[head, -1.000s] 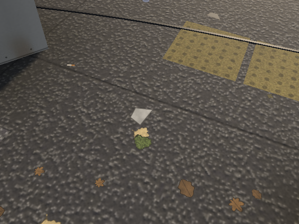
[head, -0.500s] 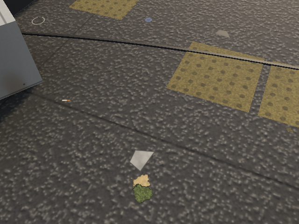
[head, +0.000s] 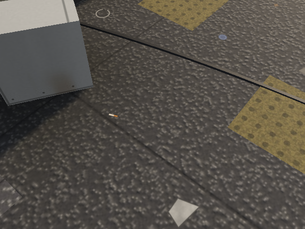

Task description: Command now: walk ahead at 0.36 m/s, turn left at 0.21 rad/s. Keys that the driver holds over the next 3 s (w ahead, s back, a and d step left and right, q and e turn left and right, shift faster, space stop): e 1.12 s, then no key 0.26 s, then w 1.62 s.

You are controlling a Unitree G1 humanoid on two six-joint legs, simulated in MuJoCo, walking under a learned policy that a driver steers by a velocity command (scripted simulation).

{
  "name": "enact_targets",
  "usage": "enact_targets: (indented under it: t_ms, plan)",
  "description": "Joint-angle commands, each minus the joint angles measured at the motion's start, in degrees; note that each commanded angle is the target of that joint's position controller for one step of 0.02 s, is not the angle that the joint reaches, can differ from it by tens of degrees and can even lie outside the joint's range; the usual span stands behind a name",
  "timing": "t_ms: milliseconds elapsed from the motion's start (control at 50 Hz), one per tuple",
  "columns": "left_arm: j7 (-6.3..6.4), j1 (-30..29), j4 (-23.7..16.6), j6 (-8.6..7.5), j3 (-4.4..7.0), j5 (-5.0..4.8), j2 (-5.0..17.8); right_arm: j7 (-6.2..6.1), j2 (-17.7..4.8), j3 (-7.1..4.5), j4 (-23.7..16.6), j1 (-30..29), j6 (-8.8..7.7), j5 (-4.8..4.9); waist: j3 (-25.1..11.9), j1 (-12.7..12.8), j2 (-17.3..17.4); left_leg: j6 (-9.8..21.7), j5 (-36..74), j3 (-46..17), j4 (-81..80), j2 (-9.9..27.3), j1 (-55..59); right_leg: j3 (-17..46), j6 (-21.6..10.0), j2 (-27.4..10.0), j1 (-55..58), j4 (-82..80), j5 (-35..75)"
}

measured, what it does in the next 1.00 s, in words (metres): walks ahead, turning right: right foot, then left foot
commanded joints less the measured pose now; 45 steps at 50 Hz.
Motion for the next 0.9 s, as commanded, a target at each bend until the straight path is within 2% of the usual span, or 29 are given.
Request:
enact_targets:
  t_ms: [20,60,100,160,200,280,340,360,380,400,420,440,460,480,500,540,580,620,680,740,780,800,820,840,860,880,900]
  plan:
    - [0.13,-0.85,-3.88,-1.41,1.83,0.27,7.49,-0.68,-4.71,-1.05,-2.62,3.56,-0.74,-0.98,-7.69,-1.24,1.22,10.47,30.94,-16.74,-14.31,16.6,20.06,3.01,0.19,-5.13,-17.94,1.19,3.79]
    - [0.32,3.19,-1.96,0.67,1.61,0.39,5.34,-0.75,-4.69,-0.85,-1.89,2.1,-1.25,-1.51,-7.89,1.02,2.76,10.03,38.64,-10.76,-16.68,14.97,13.36,2.15,1.63,-5.0,-11.53,-1.77,6.72]
    - [0.83,3.82,-1.59,1.81,1.36,0.61,4.0,-1.14,-5.61,-0.99,-0.64,1.38,-1.86,-1.78,-7.36,1.87,3.59,9.53,43.13,-5.37,-17.89,13.84,11.34,1.76,2.78,-4.13,-10.87,-7.11,11.63]
    - [0.77,-0.03,-2.53,1.85,0.8,0.72,2.69,-2.12,-5.46,-0.73,0.67,0.06,-1.54,-2.02,-6.83,0.46,4.76,7.07,39.53,1.2,-18.8,11.56,12.15,1.25,2.97,-3.35,-9.49,-20.41,22.8]
    - [0.19,-3.29,-3.81,1.62,0.84,0.58,3.03,-2.73,-6.37,-0.88,1.85,1.01,-0.99,-2.09,-7.03,-1.48,4.62,6.59,37.46,1.92,-18.93,12.67,15.52,0.8,2.76,-2.54,-9.63,-25.97,28.35]
    - [-1.25,-5.56,-6.38,1.83,1.65,0.72,4.7,-3.78,-7.15,-1.31,3.58,0.83,1.24,-1.23,-5.6,-2.16,4.4,6.64,34.67,1.11,-15.41,16.5,22.14,0.48,1.4,-1.99,-13.19,-30.1,23.21]
    - [-2.43,-3.55,-7.34,2.07,2.3,0.92,5.1,-4.73,-7.33,-1.68,3.5,-0.8,2.94,0.0,-4.89,-0.7,4.64,5.32,36.2,0.58,-7.86,17.99,23.59,-1.48,-0.85,-0.38,-12.39,-32.62,16.19]
    - [-2.56,-0.34,-6.84,1.93,2.77,0.91,5.49,-5.13,-7.2,-1.72,3.17,-1.76,3.35,0.46,-5.93,1.21,3.92,3.61,38.29,1.91,-2.22,16.5,22.52,-2.66,-2.29,1.25,-7.79,-36.96,19.04]
    - [-2.13,3.74,-6.31,1.7,3.97,1.17,8.46,-5.35,-6.8,-1.68,3.26,0.27,3.36,0.19,-8.85,2.68,0.06,0.04,34.55,4.09,7.16,12.41,19.72,0.32,-4.82,1.19,0.58,-41.89,33.46]
    - [-1.06,6.48,-7.0,1.83,5.47,1.79,14.49,-5.08,-5.31,-1.07,1.31,1.26,2.78,-1.88,-13.25,2.06,-11.29,-4.43,11.67,6.09,23.89,5.05,7.35,15.76,-11.2,-9.23,13.03,-40.95,61.13]
    - [-0.41,6.9,-7.79,2.34,5.11,2.68,14.36,-4.18,-2.44,-0.03,-0.03,1.7,2.43,-2.46,-20.19,0.98,-18.21,-7.15,-29.27,-0.08,39.63,-5.15,-8.24,34.81,-23.47,-19.64,24.81,-43.82,65.14]
    - [-0.47,4.73,-9.25,2.5,4.18,2.17,11.11,-3.29,-5.0,-0.45,1.16,1.71,2.22,-1.26,-22.73,2.13,-9.59,-6.24,-28.58,-8.71,43.88,-0.83,-9.0,32.45,-22.14,-18.33,23.03,-45.19,54.91]
    - [-0.2,0.39,-10.62,2.71,3.88,1.5,9.32,-3.14,-5.49,-0.7,0.72,-0.91,2.47,0.08,-17.6,1.3,-5.72,-5.97,-24.68,-8.17,43.89,1.01,-11.18,26.8,-19.29,-15.57,18.5,-45.58,46.48]
    - [0.0,-2.23,-11.1,3.23,3.56,0.52,8.18,-3.54,-5.23,-0.9,1.25,-1.88,2.95,-0.2,-12.57,0.29,-0.85,-6.32,-21.61,-7.34,39.31,2.87,-11.81,22.8,-16.37,-12.92,12.49,-47.12,39.21]
    - [0.5,-3.88,-11.56,3.79,3.31,0.09,7.44,-4.23,-6.26,-1.41,1.04,-2.97,3.49,-0.92,-10.41,-0.23,-1.1,-6.68,-18.59,-7.15,34.51,4.1,-10.35,21.07,-14.67,-11.07,8.25,-48.45,32.76]
    - [1.13,-4.66,-12.16,4.94,3.64,0.94,8.15,-4.4,-4.4,-1.13,1.09,-2.14,3.95,-0.79,-9.07,-1.33,-5.68,-7.9,-15.32,-5.46,27.08,2.65,-5.69,18.95,-13.31,-7.24,3.26,-50.0,28.17]
    - [1.81,-3.87,-12.59,5.39,4.21,1.18,9.22,-4.63,-3.65,-0.94,1.57,-1.3,3.67,-0.46,-10.48,-0.96,-7.07,-9.04,-14.0,-5.45,21.18,1.93,-3.88,18.9,-13.42,-6.77,3.86,-49.63,28.85]
    - [2.3,-4.12,-13.05,5.75,4.59,0.85,9.91,-4.71,-3.51,-0.84,1.69,-1.61,3.45,-0.5,-11.66,-0.38,-7.0,-9.66,-11.46,-5.97,16.51,1.84,-1.89,19.66,-12.97,-6.45,3.55,-49.21,25.81]
    - [2.46,-5.15,-13.72,6.5,4.72,0.9,9.97,-4.4,-4.07,-1.06,1.59,-2.08,3.05,-0.32,-11.32,0.24,-8.57,-9.69,-9.71,-6.43,11.48,1.44,0.55,22.49,-12.21,-5.85,2.24,-49.48,19.0]
    - [2.35,-5.83,-14.25,7.14,4.69,0.71,9.73,-3.72,-4.72,-1.4,1.61,-1.26,2.02,-0.06,-10.52,0.3,-9.74,-8.57,-9.51,-6.52,4.67,1.08,2.66,26.15,-11.34,-5.61,3.11,-48.39,17.54]
    - [2.54,-7.31,-14.78,7.72,4.51,0.07,9.36,-3.11,-4.89,-1.78,2.73,2.35,1.23,0.01,-10.18,-1.97,-9.58,-6.88,-3.37,-5.13,-6.45,1.04,8.97,26.26,-9.25,-3.66,1.48,-45.69,17.96]
    - [2.67,-6.2,-14.83,7.93,4.14,-0.06,8.09,-3.09,-6.93,-2.47,3.21,4.18,1.1,-0.46,-10.29,-2.2,-7.26,-5.17,-0.67,-7.61,-11.31,5.21,14.14,24.36,-6.77,-1.07,-1.9,-42.34,13.71]
    - [2.49,-3.42,-14.78,8.01,3.29,0.52,4.64,-3.47,-11.12,-3.3,2.58,4.4,1.48,-1.6,-10.63,-0.09,4.93,-0.45,1.52,-19.53,-14.96,18.3,19.21,16.16,-3.37,5.44,-9.16,-29.18,-0.3]
    - [2.24,-4.94,-17.04,7.21,4.14,0.22,6.69,-3.28,-13.49,-3.73,2.13,2.21,1.76,-3.72,-6.84,0.72,18.93,8.33,7.71,-32.61,-18.35,26.01,13.97,8.65,-0.72,11.0,-18.09,-17.47,-9.68]
    - [2.11,-3.48,-15.44,6.81,5.42,0.88,11.03,-3.49,-10.02,-2.85,-0.05,-1.63,1.44,-3.72,-6.01,1.16,12.76,9.66,9.27,-29.48,-17.47,25.85,12.82,10.63,0.7,7.17,-17.64,-7.33,-7.03]
    - [2.02,-2.14,-13.82,7.1,6.0,0.47,11.77,-3.82,-7.36,-2.23,-0.76,-4.17,1.39,-2.8,-5.68,2.06,8.71,7.11,10.21,-22.84,-15.8,22.3,12.65,9.79,1.42,6.93,-17.53,-3.46,-3.24]
    - [2.3,-0.79,-12.36,7.81,5.79,0.52,10.1,-4.05,-6.36,-1.9,-1.26,-5.09,1.47,-1.85,-5.52,2.21,6.91,5.05,9.97,-18.0,-14.72,19.12,13.87,8.82,2.63,6.56,-17.89,-0.52,-0.5]
Next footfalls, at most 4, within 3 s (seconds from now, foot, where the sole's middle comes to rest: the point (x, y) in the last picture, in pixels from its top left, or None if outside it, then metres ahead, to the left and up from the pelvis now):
0.38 right None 0.29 -0.14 -0.76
0.80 left None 0.32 0.09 -0.76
1.24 right None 0.17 -0.14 -0.76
1.72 left None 0.35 0.02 -0.76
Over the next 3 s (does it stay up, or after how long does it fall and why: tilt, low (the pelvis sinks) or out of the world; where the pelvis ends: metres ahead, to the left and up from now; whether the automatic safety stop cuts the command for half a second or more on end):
stays up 0.78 -0.44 0.02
